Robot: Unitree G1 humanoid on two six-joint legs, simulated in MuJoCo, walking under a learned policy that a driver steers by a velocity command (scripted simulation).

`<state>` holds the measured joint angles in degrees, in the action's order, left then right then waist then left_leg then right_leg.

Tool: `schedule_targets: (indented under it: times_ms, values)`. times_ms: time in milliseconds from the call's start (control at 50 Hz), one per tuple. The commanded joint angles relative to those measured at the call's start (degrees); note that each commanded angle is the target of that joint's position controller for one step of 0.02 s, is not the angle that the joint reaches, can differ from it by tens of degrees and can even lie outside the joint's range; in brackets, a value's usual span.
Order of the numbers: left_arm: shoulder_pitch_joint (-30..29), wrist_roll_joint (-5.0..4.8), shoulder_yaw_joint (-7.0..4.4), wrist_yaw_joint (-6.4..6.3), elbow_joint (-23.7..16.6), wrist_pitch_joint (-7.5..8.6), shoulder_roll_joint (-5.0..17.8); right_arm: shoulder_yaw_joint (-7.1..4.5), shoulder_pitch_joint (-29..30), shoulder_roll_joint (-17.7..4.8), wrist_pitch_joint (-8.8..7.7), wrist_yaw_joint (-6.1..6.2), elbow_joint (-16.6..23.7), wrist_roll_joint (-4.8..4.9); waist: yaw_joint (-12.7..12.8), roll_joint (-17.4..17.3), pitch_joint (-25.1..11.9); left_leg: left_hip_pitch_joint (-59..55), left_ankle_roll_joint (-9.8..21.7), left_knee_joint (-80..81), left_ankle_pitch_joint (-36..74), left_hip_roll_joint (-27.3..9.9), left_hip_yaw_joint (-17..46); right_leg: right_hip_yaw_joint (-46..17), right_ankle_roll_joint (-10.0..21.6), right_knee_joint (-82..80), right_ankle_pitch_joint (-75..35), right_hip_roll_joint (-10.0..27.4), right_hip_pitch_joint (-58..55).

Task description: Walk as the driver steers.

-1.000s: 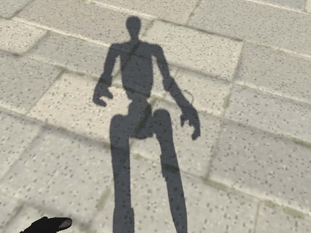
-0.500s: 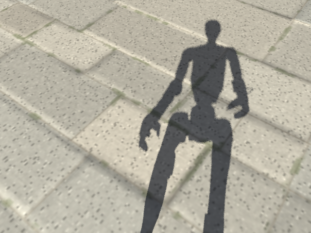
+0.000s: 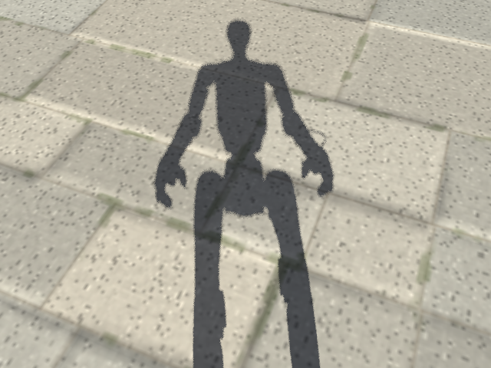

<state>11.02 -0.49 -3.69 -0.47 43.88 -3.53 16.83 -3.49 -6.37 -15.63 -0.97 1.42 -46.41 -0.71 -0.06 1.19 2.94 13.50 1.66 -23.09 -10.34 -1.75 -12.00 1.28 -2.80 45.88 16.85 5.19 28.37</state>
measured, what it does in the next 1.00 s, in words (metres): steps on the spot, turning right: right foot, then left foot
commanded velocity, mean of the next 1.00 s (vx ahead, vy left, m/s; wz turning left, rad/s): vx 0.02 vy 0.00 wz -0.57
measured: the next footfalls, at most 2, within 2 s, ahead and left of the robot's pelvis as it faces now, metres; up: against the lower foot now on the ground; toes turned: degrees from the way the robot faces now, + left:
right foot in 0.08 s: +0.08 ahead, -0.13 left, +0.00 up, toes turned -7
left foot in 0.54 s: +0.13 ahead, +0.10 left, +0.00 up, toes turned -25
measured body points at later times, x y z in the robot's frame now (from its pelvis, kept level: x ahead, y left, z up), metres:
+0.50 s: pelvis +0.04 -0.02 +0.00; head +0.08 -0.03 +0.45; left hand +0.27 +0.22 -0.09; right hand +0.12 -0.33 -0.11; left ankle +0.10 +0.12 -0.72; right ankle +0.04 -0.12 -0.74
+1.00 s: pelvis +0.03 -0.03 -0.01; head +0.05 -0.07 +0.44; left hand +0.33 +0.11 -0.09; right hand -0.04 -0.35 -0.13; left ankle +0.10 +0.11 -0.73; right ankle -0.03 -0.12 -0.74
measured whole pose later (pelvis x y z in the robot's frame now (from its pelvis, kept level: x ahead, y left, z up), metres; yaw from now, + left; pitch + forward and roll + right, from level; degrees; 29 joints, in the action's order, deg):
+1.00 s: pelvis +0.03 -0.03 -0.01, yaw -36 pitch +1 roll +1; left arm 9.6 -0.9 -4.6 0.3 34.9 -4.0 18.4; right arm -4.6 -6.5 -18.9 1.0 0.7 -47.0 0.1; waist -0.9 -1.4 4.3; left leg 15.8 -2.9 -37.6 -22.9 -6.9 -6.7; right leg 1.3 2.0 32.0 15.6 0.2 16.5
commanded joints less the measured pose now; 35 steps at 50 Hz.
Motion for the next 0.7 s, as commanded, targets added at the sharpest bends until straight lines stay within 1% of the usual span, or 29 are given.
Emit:
schedule_targets:
  times_ms: [20,40,60,80,100,120,140,160,180,200,220,240,280,320,360,400,460,480,500,520,540,560,580,600,620,640,660,680,700]
  values:
    - [0.9,0.06,-1.73,0.87,-4.6,0.09,5.1,-2.67,2.6,-10.3,0.42,0.31,2.7,1.24,0.9,-6.9,-6.2,-4.3,9.8,4.8,11.9,-18.0,9.0,1.2,2.0,-5.3,0.9,-0.2,-5.9]
    - [2.1,0.09,-1.91,1.14,-4.5,0.16,4.9,-2.75,3.1,-10.3,0.72,0.36,2.4,1.83,1.8,-6.6,-6.3,-4.5,8.2,2.1,11.7,-17.3,7.9,2.7,3.1,-10.3,-1.9,-1.4,-8.6]
    - [3.3,0.35,-2.34,1.10,-4.3,0.33,5.6,-2.64,1.6,-9.4,0.96,0.36,1.5,2.23,2.2,-5.2,-6.5,-3.8,5.7,-1.9,8.8,-15.3,6.4,2.9,4.6,-15.4,-6.5,-2.8,-12.1]
    - [4.9,0.56,-3.52,0.54,-4.2,0.58,9.0,-2.31,-1.8,-7.4,1.18,0.22,0.3,1.56,1.6,1.9,-6.2,-0.7,1.3,-11.1,2.2,-10.8,2.8,-2.9,7.1,-21.6,-20.6,-0.7,-16.6]
    - [5.7,0.55,-4.96,-0.65,-5.6,0.80,16.0,-1.51,-1.4,-4.7,1.05,-0.08,2.1,-1.23,-0.2,18.5,-6.1,15.1,-4.8,-28.1,-20.5,-2.0,-1.3,-21.7,14.6,-22.8,-43.2,12.4,-25.1]
    - [7.8,2.36,-4.44,-0.02,-6.1,2.06,15.5,-1.61,4.5,-5.8,1.02,0.24,4.2,-1.02,3.9,16.2,-9.4,22.5,-5.9,-40.6,-30.7,3.4,9.1,-31.3,23.9,-25.4,-42.4,17.4,-25.3]
    - [7.0,2.35,-4.06,0.42,-6.1,3.35,13.9,-2.08,5.7,-7.1,1.16,0.27,4.2,0.29,3.7,9.8,-10.1,24.5,-5.1,-45.6,-27.7,2.2,13.6,-27.1,23.1,-25.7,-39.9,15.1,-26.1]
    - [4.0,1.36,-3.92,0.14,-6.4,4.14,12.7,-2.24,4.9,-7.1,1.21,0.47,3.7,1.07,2.1,7.2,-9.3,25.7,-4.3,-45.4,-22.4,1.0,15.1,-22.9,19.9,-25.0,-36.4,12.2,-26.0]
    - [1.5,0.31,-3.46,-0.24,-7.0,4.21,10.8,-2.52,4.4,-7.4,1.25,0.90,2.7,0.81,1.1,4.5,-9.1,26.1,-4.2,-43.6,-18.7,0.1,15.8,-20.9,17.3,-24.7,-33.8,10.5,-25.7]
    - [-0.4,-0.36,-3.00,-0.77,-7.5,3.88,9.7,-2.85,4.4,-8.2,1.28,1.20,2.6,0.44,0.2,4.3,-9.0,24.6,-4.3,-42.1,-16.0,-0.1,16.2,-19.6,16.1,-24.9,-33.2,9.4,-24.2]
    - [-0.6,-0.10,-2.78,-1.13,-7.9,3.58,9.5,-2.83,4.3,-7.7,1.18,1.14,2.5,0.47,-0.2,5.0,-9.8,22.4,-4.6,-41.8,-14.0,0.7,15.8,-19.0,16.0,-25.0,-34.6,8.6,-23.2]
    - [-0.3,0.12,-2.82,-1.39,-8.1,3.39,9.5,-2.71,3.8,-7.0,1.08,1.05,2.4,0.70,-0.3,5.1,-10.5,21.6,-4.9,-39.9,-12.6,1.3,15.9,-18.6,16.0,-25.0,-35.1,8.1,-23.7]
    - [0.4,0.05,-3.13,-1.78,-8.4,3.11,10.1,-2.33,4.2,-6.0,0.92,0.98,2.2,1.06,0.2,5.0,-10.7,20.8,-5.6,-33.4,-10.9,2.0,16.1,-18.7,15.9,-24.9,-33.7,7.2,-24.8]
    - [0.5,-0.16,-3.43,-2.12,-8.6,2.70,10.9,-2.03,5.0,-5.4,0.91,0.82,2.2,1.05,0.8,5.5,-10.4,18.7,-6.4,-27.7,-9.9,2.5,16.6,-19.6,15.9,-24.8,-29.8,6.7,-24.1]
    - [-0.1,-0.08,-3.63,-2.15,-9.0,2.28,11.3,-1.96,5.0,-5.6,0.93,0.52,2.0,1.12,1.0,6.6,-9.7,15.5,-6.7,-23.6,-9.3,3.0,16.7,-21.0,15.9,-25.2,-25.1,6.1,-21.4]
    - [-0.8,0.05,-3.68,-1.89,-9.3,1.96,11.4,-2.05,4.8,-6.2,0.82,0.22,1.9,1.26,1.2,7.5,-8.8,12.6,-6.6,-20.3,-9.3,3.6,16.8,-22.9,15.7,-25.4,-21.9,5.5,-19.0]
    - [-2.0,-0.11,-3.61,-1.48,-9.6,1.62,11.2,-2.26,3.9,-7.0,0.12,-0.40,1.9,1.47,1.3,8.5,-8.4,9.5,-5.9,-14.7,-10.0,4.1,17.2,-26.6,15.2,-24.4,-21.2,4.8,-18.8]
    - [-2.5,-0.27,-3.56,-1.45,-9.8,1.49,11.1,-2.35,3.2,-7.2,-0.21,-0.65,1.8,1.52,1.0,8.7,-8.6,8.2,-5.5,-11.8,-9.4,4.3,17.2,-27.8,14.8,-23.6,-21.9,4.5,-19.1]
    - [-3.5,-0.55,-3.46,-1.51,-10.0,1.30,11.0,-2.48,1.6,-7.3,-0.54,-0.91,1.4,1.52,-0.1,8.7,-8.7,5.6,-4.9,-7.0,-6.9,4.3,16.8,-28.3,13.9,-22.4,-22.1,3.6,-18.8]
    - [-4.6,-0.92,-3.30,-1.66,-10.3,1.04,10.7,-2.70,-0.7,-7.5,-0.83,-1.14,0.6,1.48,-1.6,8.2,-8.8,1.2,-4.0,0.3,-1.1,4.1,16.0,-28.0,12.2,-20.9,-20.2,2.0,-17.4]
    - [-3.8,-0.85,-2.88,-1.81,-10.5,0.93,9.3,-3.33,-2.6,-9.6,-0.87,-1.06,0.1,1.03,-1.5,5.7,-9.3,-4.9,-2.3,3.8,4.0,-0.3,18.5,-26.3,9.6,-17.8,-13.2,-0.5,-13.4]
    - [-0.7,-0.08,-1.97,-1.63,-10.3,0.97,5.8,-4.02,-2.7,-13.4,-0.45,-0.57,0.6,0.06,0.9,-7.0,-10.3,-11.0,2.4,5.5,11.4,-12.6,29.6,-18.0,6.2,-5.4,5.1,-7.4,-5.6]
    - [-0.9,-0.50,-2.75,-1.60,-12.2,1.49,7.9,-4.19,-1.5,-15.1,-0.25,-0.66,0.8,-1.82,1.7,-18.3,-7.2,-7.8,12.4,7.0,19.0,-20.8,41.8,-10.7,3.3,5.2,20.8,-13.0,4.4]
    - [0.7,0.10,-4.02,-1.52,-10.7,1.77,12.4,-3.31,1.3,-11.9,-0.50,-0.56,2.4,-1.61,1.7,-12.5,-6.4,-6.4,14.8,6.8,18.6,-21.7,39.5,-11.7,1.5,15.6,18.8,-8.9,4.9]
    - [1.4,-0.35,-4.79,-1.35,-9.3,1.53,13.6,-2.58,3.9,-9.1,-0.44,-0.24,3.1,-0.94,2.6,-9.6,-5.6,-5.3,12.3,5.8,16.8,-17.9,33.1,-11.1,0.7,19.4,14.8,-8.2,4.8]
    - [2.4,-0.33,-4.70,-1.50,-8.1,0.90,12.1,-2.27,5.2,-8.2,-0.25,0.05,3.6,-0.14,2.9,-8.4,-4.9,-5.7,9.9,5.2,13.5,-14.3,28.3,-10.2,-0.4,21.5,11.8,-7.7,5.3]
    - [2.1,-0.26,-4.33,-1.47,-8.1,0.45,10.8,-2.00,5.2,-7.6,-0.12,0.37,3.5,0.65,2.1,-8.8,-3.8,-6.6,9.5,5.1,14.0,-13.3,25.9,-9.7,-1.4,23.3,9.2,-7.4,7.2]
    - [1.4,-0.52,-3.82,-1.20,-8.6,0.28,9.2,-1.82,4.3,-7.8,0.17,0.72,3.3,0.65,1.5,-9.0,-3.4,-6.4,9.6,5.3,15.4,-12.2,23.3,-8.2,-2.1,23.0,7.7,-7.0,7.1]
    - [-0.2,-0.87,-3.42,-1.00,-9.4,0.30,8.4,-1.88,2.9,-8.2,0.46,1.02,3.0,0.41,0.5,-9.4,-3.3,-7.4,10.0,5.7,16.1,-11.7,21.3,-6.5,-2.6,20.9,6.5,-6.5,7.4]
Keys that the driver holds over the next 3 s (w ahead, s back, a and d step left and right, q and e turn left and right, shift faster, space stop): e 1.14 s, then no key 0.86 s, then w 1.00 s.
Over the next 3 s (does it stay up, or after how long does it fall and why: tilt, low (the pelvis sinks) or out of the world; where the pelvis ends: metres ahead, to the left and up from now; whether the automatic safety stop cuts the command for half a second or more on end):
stays up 0.35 -0.31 0.01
